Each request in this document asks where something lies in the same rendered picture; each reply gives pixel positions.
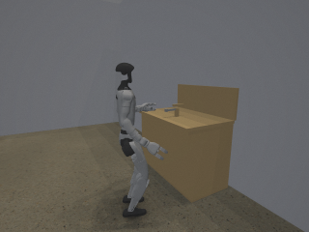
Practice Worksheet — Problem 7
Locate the robot left hand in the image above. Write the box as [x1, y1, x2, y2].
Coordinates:
[142, 102, 156, 112]

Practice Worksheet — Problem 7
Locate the robot right hand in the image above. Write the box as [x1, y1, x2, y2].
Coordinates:
[146, 142, 168, 160]

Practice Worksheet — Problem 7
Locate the robot left thigh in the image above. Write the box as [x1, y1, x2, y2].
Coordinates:
[133, 139, 144, 174]

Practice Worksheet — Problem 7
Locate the robot right forearm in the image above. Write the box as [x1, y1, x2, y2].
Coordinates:
[123, 119, 150, 148]

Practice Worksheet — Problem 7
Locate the tap lever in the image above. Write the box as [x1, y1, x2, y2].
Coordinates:
[164, 108, 176, 112]

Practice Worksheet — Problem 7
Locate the right robot upper arm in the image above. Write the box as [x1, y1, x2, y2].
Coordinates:
[120, 90, 133, 127]

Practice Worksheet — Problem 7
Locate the robot left forearm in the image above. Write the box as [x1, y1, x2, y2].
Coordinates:
[135, 105, 143, 112]

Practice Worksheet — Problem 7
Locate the robot right thigh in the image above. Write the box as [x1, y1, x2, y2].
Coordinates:
[122, 140, 149, 183]

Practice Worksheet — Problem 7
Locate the counter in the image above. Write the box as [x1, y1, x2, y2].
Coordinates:
[139, 84, 239, 203]

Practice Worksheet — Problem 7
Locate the robot thigh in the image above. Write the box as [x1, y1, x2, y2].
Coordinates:
[133, 139, 144, 174]
[122, 140, 149, 183]

